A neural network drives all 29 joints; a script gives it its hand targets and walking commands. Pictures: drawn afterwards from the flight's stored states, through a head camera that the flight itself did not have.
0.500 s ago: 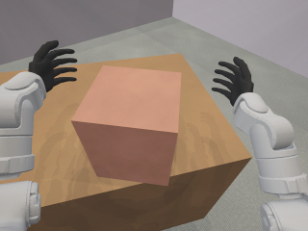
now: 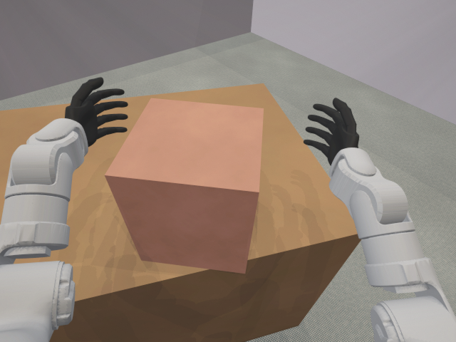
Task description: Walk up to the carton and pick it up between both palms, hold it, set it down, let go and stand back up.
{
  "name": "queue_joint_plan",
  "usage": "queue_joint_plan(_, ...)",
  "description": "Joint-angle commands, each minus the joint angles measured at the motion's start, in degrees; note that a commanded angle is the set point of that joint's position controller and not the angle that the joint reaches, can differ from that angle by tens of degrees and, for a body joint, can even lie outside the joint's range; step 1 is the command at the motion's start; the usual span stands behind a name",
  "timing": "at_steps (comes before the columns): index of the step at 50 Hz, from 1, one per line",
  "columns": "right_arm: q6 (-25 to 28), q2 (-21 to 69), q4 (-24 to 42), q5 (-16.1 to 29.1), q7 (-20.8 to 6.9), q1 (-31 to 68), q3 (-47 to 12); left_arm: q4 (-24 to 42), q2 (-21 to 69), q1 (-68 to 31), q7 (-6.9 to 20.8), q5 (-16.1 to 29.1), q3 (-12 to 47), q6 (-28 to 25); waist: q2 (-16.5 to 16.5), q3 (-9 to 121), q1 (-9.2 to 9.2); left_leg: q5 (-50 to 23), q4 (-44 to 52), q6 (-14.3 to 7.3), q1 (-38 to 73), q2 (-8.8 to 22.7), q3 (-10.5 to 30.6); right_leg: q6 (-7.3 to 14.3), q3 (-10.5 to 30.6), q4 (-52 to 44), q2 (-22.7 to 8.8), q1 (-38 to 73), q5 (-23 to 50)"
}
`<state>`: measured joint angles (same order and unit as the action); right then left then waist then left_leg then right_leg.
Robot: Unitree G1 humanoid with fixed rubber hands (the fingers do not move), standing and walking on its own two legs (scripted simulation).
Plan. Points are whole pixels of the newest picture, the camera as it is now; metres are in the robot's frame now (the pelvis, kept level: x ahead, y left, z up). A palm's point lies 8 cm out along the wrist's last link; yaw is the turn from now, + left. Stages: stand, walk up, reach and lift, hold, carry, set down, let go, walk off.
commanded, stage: reach and lift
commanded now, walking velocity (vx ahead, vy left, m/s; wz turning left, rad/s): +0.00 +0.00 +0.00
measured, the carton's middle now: (199, 188) +0.40 +0.02 +0.07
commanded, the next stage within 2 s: none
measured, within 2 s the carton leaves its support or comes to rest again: neither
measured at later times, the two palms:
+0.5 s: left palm (107, 157) +0.43 +0.17 +0.14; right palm (314, 177) +0.35 -0.18 +0.12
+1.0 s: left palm (110, 158) +0.43 +0.17 +0.14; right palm (297, 174) +0.36 -0.15 +0.12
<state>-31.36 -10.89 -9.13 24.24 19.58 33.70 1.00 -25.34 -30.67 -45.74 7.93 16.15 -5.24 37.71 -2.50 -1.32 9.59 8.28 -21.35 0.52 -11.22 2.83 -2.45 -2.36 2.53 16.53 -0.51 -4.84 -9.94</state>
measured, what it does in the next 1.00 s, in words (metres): stands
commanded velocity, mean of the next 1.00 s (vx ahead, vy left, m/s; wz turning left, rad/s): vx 0.00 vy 0.00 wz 0.00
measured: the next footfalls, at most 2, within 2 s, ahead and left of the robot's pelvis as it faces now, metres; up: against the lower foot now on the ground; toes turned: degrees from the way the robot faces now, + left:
none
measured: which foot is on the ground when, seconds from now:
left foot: down 0.00-1.00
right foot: down 0.00-1.00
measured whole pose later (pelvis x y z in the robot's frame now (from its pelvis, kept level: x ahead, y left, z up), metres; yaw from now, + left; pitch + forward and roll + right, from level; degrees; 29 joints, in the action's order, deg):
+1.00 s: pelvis -0.01 +0.00 +0.00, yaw +1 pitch -1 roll -2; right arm -13.3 0.4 -27.2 15.7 21.8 33.6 1.0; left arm -37.3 -19.3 -44.7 4.2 8.3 -2.1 20.6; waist -3.1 -1.8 7.4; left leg 8.5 -23.3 0.1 -14.1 2.4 -1.4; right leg -2.7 1.1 17.7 -0.9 -7.1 -9.9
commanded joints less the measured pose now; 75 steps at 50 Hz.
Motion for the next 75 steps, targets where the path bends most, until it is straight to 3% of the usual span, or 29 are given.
queue_joint_plan(1,2.18,-5.41,0.5,-2.93,-0.51,24.43,3.25,-0.78,-9.38,-25.62,-0.31,-1.74,-1.38,-5.95,4.36,19.02,-0.23,0.58,3.92,-2.58,11.41,-3.52,-0.31,1.14,-2.83,-0.47,2.43,-1.56,15.49)
queue_joint_plan(4,4.24,-3.66,-1.37,-3.05,-1.14,25.33,3.58,-0.22,-7.29,-29.03,-1.61,0.04,1.34,-9.36,7.52,21.05,-0.19,2.79,3.57,-2.04,12.48,-3.07,-0.29,1.77,-3.77,-0.94,2.73,-5.76,9.28)
queue_joint_plan(6,6.03,-3.21,-5.39,-3.65,-2.27,25.64,3.85,-3.71,-5.74,-30.35,-2.35,-0.38,2.17,-11.83,9.5,22.35,-0.15,2.75,2.66,-1.01,15.14,-2.55,-0.06,2.26,-4.87,-1.37,2.88,-8.82,7.58)
queue_joint_plan(11,9.58,-2.84,-10.25,-6.57,-2.68,25.44,4.84,-9.4,-3.26,-29.88,-3.18,-1.11,4.22,-16.11,9.0,24.37,0.46,4.31,1.92,-0.55,16.33,-2.3,0.15,2.08,-5.64,-1.26,2.9,-10.67,5.39)
queue_joint_plan(19,16.01,0.07,-11.98,-9.9,-1.72,22.61,4.44,-11.58,-0.39,-27.37,-3.78,-3.48,3.04,-20.68,7.83,27.69,-0.48,-2.0,-0.61,0.51,17.77,-2.86,-0.59,0.91,-6.47,0.29,3.55,-8.07,12.39)
queue_joint_plan(23,19.0,1.38,-9.7,-9.75,-0.86,21.19,3.43,-8.72,0.18,-26.25,-3.68,-4.31,2.33,-22.15,7.77,29.75,-0.14,-8.17,-2.29,1.12,19.02,-3.15,-0.91,0.29,-6.26,1.08,3.81,-5.65,19.17)
queue_joint_plan(27,19.96,1.22,-8.39,-8.35,-0.6,20.67,2.14,-5.65,0.41,-25.17,-3.83,-5.23,1.23,-21.1,8.37,29.17,-0.77,-13.01,-2.94,1.61,20.06,-3.27,-1.3,0.09,-6.17,1.38,4.1,-4.07,22.35)
queue_joint_plan(32,18.95,1.95,-10.0,-6.94,-0.21,18.8,0.37,-6.81,2.54,-21.92,-3.22,-5.84,1.49,-19.67,6.38,23.69,-0.87,-9.98,-1.02,0.39,18.65,-3.14,-1.2,-0.11,-5.77,0.42,3.93,-4.21,20.46)
queue_joint_plan(38,19.04,3.62,-9.89,-6.69,0.3,19.35,0.0,-5.55,4.88,-22.75,-3.42,-6.08,2.39,-19.64,6.6,22.87,-0.69,-7.58,-0.73,0.13,18.64,-2.95,-1.23,0.15,-5.95,-0.41,3.81,-5.95,17.69)
queue_joint_plan(45,19.77,7.6,-9.35,-8.34,1.88,20.62,0.24,-4.39,9.95,-22.77,-3.63,-7.76,3.99,-19.11,6.6,23.63,0.49,-5.52,-1.06,0.03,18.45,-2.75,-1.21,-0.23,-6.6,-0.57,3.41,-7.16,16.5)
queue_joint_plan(54,18.32,9.6,-8.55,-11.31,5.2,21.21,3.35,0.26,12.89,-21.83,-5.34,-9.63,5.65,-14.8,7.46,21.98,1.98,-2.09,-0.21,0.83,18.85,-2.2,-1.36,-1.3,-8.51,-0.55,3.93,-7.5,14.93)
queue_joint_plan(55,17.32,9.11,-13.2,-9.02,5.26,21.47,-1.75,-2.3,13.18,-21.52,-5.82,-11.08,3.13,-13.78,8.19,17.77,-0.64,-3.08,0.6,0.76,19.23,-1.88,-1.29,-1.08,-7.1,-1.02,3.54,-7.85,13.59)
queue_joint_plan(59,17.0,9.18,-11.41,-6.08,6.6,23.78,-1.33,2.41,14.0,-23.55,-6.98,-9.94,4.51,-12.39,8.91,20.85,-0.05,-4.53,0.21,1.61,19.92,-1.48,-0.96,-1.09,-7.4,-1.02,3.79,-8.63,13.66)
queue_joint_plan(60,17.05,9.24,-10.85,-5.8,6.62,24.73,-1.59,2.7,13.97,-24.12,-7.2,-9.6,4.33,-12.41,9.28,21.62,-0.73,-3.98,0.25,1.7,19.81,-1.41,-1.04,-0.88,-7.34,-1.08,3.78,-9.13,12.67)
queue_joint_plan(63,17.0,9.42,-11.37,-5.87,6.35,26.41,-0.83,2.11,14.4,-26.23,-7.98,-8.4,5.69,-13.0,10.41,23.76,-0.36,-2.27,-0.26,2.16,20.01,-0.93,-0.82,-0.17,-7.42,-0.97,3.73,-11.87,9.94)
queue_joint_plan(67,16.7,10.76,-12.24,-6.77,6.02,28.3,-0.84,-0.35,16.15,-27.02,-8.67,-7.83,6.18,-13.84,8.94,24.59,-0.99,1.22,0.35,1.23,18.62,-0.45,-0.52,0.09,-7.46,-1.02,3.6,-13.58,6.6)
queue_joint_plan(75,17.19,13.51,-12.7,-7.33,6.77,28.08,-2.71,-1.76,18.21,-25.74,-7.69,-9.07,5.56,-15.44,7.04,25.63,-0.84,-1.29,-0.53,0.54,18.22,-1.32,-0.81,-0.71,-6.89,-0.88,3.24,-11.51,10.44)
